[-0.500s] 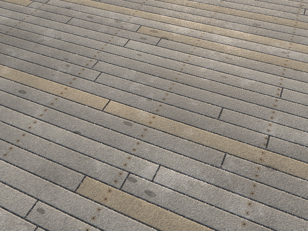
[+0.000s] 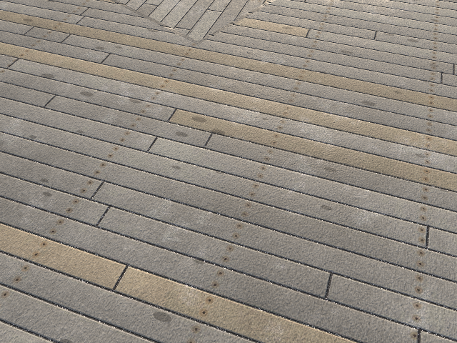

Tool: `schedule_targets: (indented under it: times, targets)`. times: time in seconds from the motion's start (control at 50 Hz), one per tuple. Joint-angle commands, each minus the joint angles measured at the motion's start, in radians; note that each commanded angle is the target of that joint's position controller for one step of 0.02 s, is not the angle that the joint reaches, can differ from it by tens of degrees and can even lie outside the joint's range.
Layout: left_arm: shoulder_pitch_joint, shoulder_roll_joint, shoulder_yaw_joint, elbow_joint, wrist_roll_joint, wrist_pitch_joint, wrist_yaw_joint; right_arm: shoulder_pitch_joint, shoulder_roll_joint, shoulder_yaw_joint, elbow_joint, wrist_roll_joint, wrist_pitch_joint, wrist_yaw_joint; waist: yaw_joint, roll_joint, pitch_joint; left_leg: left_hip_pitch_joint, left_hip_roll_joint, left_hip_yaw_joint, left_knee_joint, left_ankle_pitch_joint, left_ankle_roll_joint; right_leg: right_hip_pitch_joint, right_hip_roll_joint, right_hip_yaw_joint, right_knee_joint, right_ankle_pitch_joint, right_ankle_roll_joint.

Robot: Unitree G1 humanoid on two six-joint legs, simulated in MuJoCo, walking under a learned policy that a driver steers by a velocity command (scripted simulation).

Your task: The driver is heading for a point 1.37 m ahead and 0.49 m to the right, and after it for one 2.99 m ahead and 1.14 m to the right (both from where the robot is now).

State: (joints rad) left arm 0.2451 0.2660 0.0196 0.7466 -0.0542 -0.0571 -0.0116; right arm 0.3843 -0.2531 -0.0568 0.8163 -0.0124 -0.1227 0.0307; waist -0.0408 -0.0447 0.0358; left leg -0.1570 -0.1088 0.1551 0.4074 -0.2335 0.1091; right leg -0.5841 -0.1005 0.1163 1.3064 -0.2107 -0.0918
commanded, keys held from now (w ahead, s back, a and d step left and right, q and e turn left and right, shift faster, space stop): w+e+shift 0.80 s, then w+shift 0.16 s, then w+q+shift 0.04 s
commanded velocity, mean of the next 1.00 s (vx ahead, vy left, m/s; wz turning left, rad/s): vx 1.00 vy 0.00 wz -0.83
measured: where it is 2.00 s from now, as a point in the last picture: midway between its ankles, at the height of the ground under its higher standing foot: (394, 97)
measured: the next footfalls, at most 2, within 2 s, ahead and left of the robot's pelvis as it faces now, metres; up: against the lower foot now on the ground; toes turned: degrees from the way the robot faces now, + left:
right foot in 0.28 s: +0.47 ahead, -0.12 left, +0.00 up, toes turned -15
left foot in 0.70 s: +0.91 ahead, -0.07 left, +0.00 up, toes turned -44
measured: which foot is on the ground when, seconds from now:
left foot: down 0.00-0.28, up 0.30-0.68, down 0.70-1.00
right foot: up 0.00-0.26, down 0.28-0.70, up 0.72-1.00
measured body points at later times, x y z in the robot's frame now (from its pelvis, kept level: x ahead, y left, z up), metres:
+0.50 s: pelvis +0.46 -0.07 +0.00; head +0.47 -0.08 +0.45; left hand +0.56 +0.16 -0.13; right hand +0.60 -0.37 -0.04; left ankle +0.61 +0.10 -0.64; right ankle +0.44 -0.11 -0.73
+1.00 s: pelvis +0.87 -0.22 +0.00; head +0.88 -0.23 +0.44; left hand +1.21 -0.27 -0.05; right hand +0.61 -0.34 -0.13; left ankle +0.89 -0.04 -0.73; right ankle +0.87 -0.43 -0.65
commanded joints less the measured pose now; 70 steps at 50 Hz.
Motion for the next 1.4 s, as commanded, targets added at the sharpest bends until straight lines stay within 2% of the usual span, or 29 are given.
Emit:
schedule_targets:
  times: [0.02,0.2,0.26,0.28,0.3,0.32,0.34,0.36,0.4,0.5,0.54,0.62,0.68,0.7,0.72,0.74,0.78,0.88,0.96,1.04,1.1,1.14,1.16,1.18,1.2,1.22,1.26,1.3,1.4]
  targets:
    - [0.049,0.052,0.019,-0.028,0.002,0.03,0.005,-0.091,-0.091,-0.021,-0.048,0.002,-0.029,-0.002,0.056,0.074,0.083,-0.106,0.278,-0.173,-0.293,0.103,-0.014,-0.117,-0.086,0.028,-0.018,0.115,0.031]
    - [-0.197,0.057,0.034,-0.13,0.009,-0.029,-0.061,0.018,-0.183,-0.017,-0.02,-0.011,0.002,-0.072,-0.001,0.084,0.065,0.209,0.244,0.111,-0.177,1.009,-0.158,-0.057,0.102,-0.29,-0.59,0.413,-0.016]
    - [0.092,0.139,0.081,-0.085,-0.003,0.006,-0.064,-0.069,-0.275,-0.043,-0.069,0.003,0.048,-0.11,0.194,0.227,-0.073,0.204,0.338,0.097,0.225,1.575,-0.144,0.274,0.187,-0.311,-0.533,0.19,-0.07]
    - [0.395,0.239,0.125,-0.011,0.002,0.028,-0.046,-0.189,-0.288,-0.049,-0.109,-0.002,0.05,-0.099,0.348,0.199,-0.169,0.075,0.328,0.061,0.534,1.503,-0.125,0.579,0.162,-0.206,-0.561,0.171,-0.12]
    - [0.494,0.25,0.124,0.043,0.007,0.039,-0.021,-0.256,-0.151,-0.015,-0.121,0.008,0.027,-0.058,0.368,-0.073,-0.12,-0.172,0.133,0.066,1.022,0.415,-0.126,0.752,0.114,-0.108,-0.658,0.274,-0.163]
    - [0.382,0.214,0.099,0.028,0.046,0.021,-0.026,-0.112,0.044,0.043,-0.182,0.017,-0.015,-0.027,0.14,-0.374,-0.17,-0.62,0.007,-0.133,1.334,-0.386,-0.13,0.945,0.008,0.305,-0.671,0.004,-0.321]
    - [0.318,0.16,0.083,-0.033,0.067,0.003,-0.023,-0.149,-0.021,0.052,-0.237,0.048,-0.062,-0.007,0.16,-0.253,-0.285,-0.748,0.012,-0.287,1.355,-0.311,-0.065,0.961,-0.118,0.685,-0.942,-0.427,-0.392]
    - [0.31,0.127,0.08,-0.041,0.059,-0.012,-0.026,-0.267,-0.102,0.032,-0.264,0.057,-0.082,-0.004,0.164,-0.027,-0.165,-0.745,0.056,-0.3,1.224,-0.206,-0.011,0.83,-0.114,0.729,-1.084,-0.511,-0.314]
    - [0.139,0.135,0.078,-0.085,0.05,-0.038,-0.033,-0.226,-0.088,0.033,-0.256,0.024,-0.075,-0.01,0.017,0.178,-0.027,-0.624,0.132,-0.32,1.004,-0.092,-0.034,0.488,-0.072,0.633,-1.104,-0.391,-0.291]
    - [0.059,0.113,0.069,-0.102,0.026,-0.032,0.019,-0.335,-0.093,0.03,-0.298,-0.02,-0.02,-0.039,0.016,0.091,0.085,-0.373,0.172,-0.225,0.513,0.101,-0.165,0.072,0.121,0.257,-1.106,-0.02,-0.23]
    - [0.093,0.139,0.08,-0.082,0.016,-0.02,0.033,-0.442,-0.039,0.042,-0.337,-0.008,-0.017,-0.037,0.083,0.026,0.063,-0.214,0.12,-0.178,0.277,0.282,-0.191,0.002,0.172,0.197,-1.079,-0.036,-0.169]
    - [0.153,0.134,0.09,-0.05,-0.003,-0.011,0.04,-0.451,-0.123,-0.003,-0.349,0.058,-0.02,-0.038,0.111,-0.064,-0.01,-0.152,0.101,-0.267,0.09,0.31,-0.211,0.245,0.124,0.319,-0.966,-0.135,-0.112]
    - [0.087,0.113,0.085,-0.077,0.034,-0.002,0.025,-0.095,-0.209,-0.063,-0.281,0.068,-0.03,-0.046,-0.105,-0.09,-0.214,0.186,0.144,-0.257,0.158,0.134,-0.146,0.313,0.135,0.278,-0.537,0.214,-0.024]
    - [0.098,-0.002,0.046,-0.114,0.068,-0.005,0.013,0.14,-0.27,-0.071,-0.244,0.05,-0.018,-0.055,-0.162,0.089,-0.403,0.528,0.324,-0.489,0.194,-0.148,-0.102,0.12,0.17,0.193,-0.147,-0.032,0.0]
    - [0.281,-0.066,0.014,-0.175,-0.017,-0.022,0.005,0.119,-0.363,-0.079,-0.217,-0.003,-0.022,-0.027,-0.006,0.652,-0.507,0.703,0.58,-1.196,-0.116,-0.585,0.095,-0.214,0.221,0.112,0.173,-0.353,0.024]
    - [0.219,0.036,0.023,-0.134,-0.041,-0.01,0.02,0.02,-0.237,-0.063,-0.257,0.002,-0.012,-0.026,-0.044,0.463,-0.345,0.594,0.547,-1.199,-0.176,-0.799,0.09,-0.341,0.114,0.073,0.258,-0.225,0.028]
    - [-0.01,0.106,0.042,-0.161,0.022,0.003,0.016,-0.021,-0.152,-0.041,-0.226,0.002,0.009,-0.035,-0.08,0.086,-0.116,0.331,0.437,-0.758,-0.128,-0.353,0.019,-0.306,0.049,0.0,0.21,-0.122,0.026]
    - [-0.06,0.022,0.029,-0.208,0.003,0.023,-0.013,-0.037,-0.054,-0.008,-0.107,0.017,-0.002,-0.014,0.022,0.133,0.024,0.075,0.347,-0.428,-0.186,-0.016,0.031,-0.236,-0.018,0.022,0.021,-0.088,0.008]
    - [-0.158,0.032,0.019,-0.225,0.029,0.007,-0.024,-0.009,-0.127,-0.021,-0.068,0.003,-0.007,-0.019,0.029,0.057,0.088,0.062,0.352,-0.278,-0.264,0.154,0.054,-0.299,0.02,0.022,-0.203,0.109,0.02]
    - [-0.383,0.016,0.0,-0.292,0.041,-0.036,-0.057,0.116,-0.155,-0.01,0.004,0.044,0.004,-0.027,-0.027,0.04,0.152,0.044,0.34,-0.222,-0.367,0.278,0.06,-0.11,0.037,-0.134,-0.55,0.266,0.017]
    - [-0.345,0.078,0.03,-0.301,0.032,-0.057,-0.062,0.124,-0.234,-0.013,0.022,0.039,0.021,-0.034,0.035,0.147,0.079,0.165,0.368,-0.192,-0.232,0.819,0.045,0.089,0.118,-0.164,-0.669,0.175,0.005]
    - [-0.05,0.174,0.083,-0.243,0.023,-0.044,-0.033,0.11,-0.258,-0.011,0.048,0.021,0.038,-0.041,0.231,0.241,-0.114,0.111,0.343,-0.156,0.136,1.07,0.001,0.498,0.16,-0.176,-0.708,0.123,-0.028]
    - [0.187,0.221,0.104,-0.185,0.031,-0.027,-0.009,0.085,-0.223,0.002,0.023,0.004,0.032,-0.045,0.338,0.218,-0.255,-0.181,0.301,-0.172,0.461,0.81,-0.033,0.896,0.02,-0.033,-0.619,0.076,-0.039]
    - [0.229,0.33,0.116,-0.159,0.069,-0.038,-0.008,0.277,0.009,0.059,-0.013,0.016,0.011,-0.033,0.173,-0.161,-0.511,-0.488,0.135,-0.247,0.889,-0.177,-0.063,1.217,-0.304,0.524,-0.738,-0.313,-0.177]
    - [0.289,0.228,0.098,-0.141,0.071,-0.039,-0.011,0.182,-0.09,0.036,-0.015,0.069,-0.011,-0.033,0.237,-0.173,-0.576,-0.544,0.136,-0.345,1.017,-0.209,-0.045,1.141,-0.309,0.745,-0.974,-0.528,-0.173]
    - [0.229,0.17,0.08,-0.11,0.059,-0.045,-0.01,0.015,-0.131,0.013,-0.067,0.104,-0.009,-0.044,0.229,-0.134,-0.31,-0.673,0.166,-0.306,1.063,-0.151,-0.051,0.994,-0.277,0.59,-1.01,-0.457,-0.128]
    - [0.114,0.09,0.062,-0.07,0.065,-0.055,-0.013,-0.067,-0.092,0.014,-0.088,0.062,0.008,-0.05,0.141,-0.015,-0.103,-0.641,0.248,-0.271,1.002,-0.039,-0.056,0.672,-0.231,0.315,-1.035,-0.171,-0.103]
    - [0.026,0.0,0.047,-0.04,0.081,-0.065,-0.02,-0.005,-0.038,0.011,-0.073,0.065,0.058,-0.034,0.046,-0.048,-0.058,-0.521,0.298,-0.282,0.971,-0.011,-0.053,0.487,-0.182,0.133,-1.088,-0.076,-0.082]
    - [-0.09,0.061,0.065,-0.019,0.074,-0.073,0.004,-0.088,-0.028,0.011,-0.131,0.045,0.113,-0.019,-0.028,-0.012,0.094,-0.594,0.32,-0.257,0.82,0.134,-0.087,0.336,-0.149,-0.208,-1.188,0.136,-0.044]
Velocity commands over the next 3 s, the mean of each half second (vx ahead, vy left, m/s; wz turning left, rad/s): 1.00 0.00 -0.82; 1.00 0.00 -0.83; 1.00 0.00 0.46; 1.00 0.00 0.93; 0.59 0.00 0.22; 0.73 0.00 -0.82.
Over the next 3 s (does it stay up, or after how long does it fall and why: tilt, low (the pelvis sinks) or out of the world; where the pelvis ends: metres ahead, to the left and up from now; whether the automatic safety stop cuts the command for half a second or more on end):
stays up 2.12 -0.93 -0.03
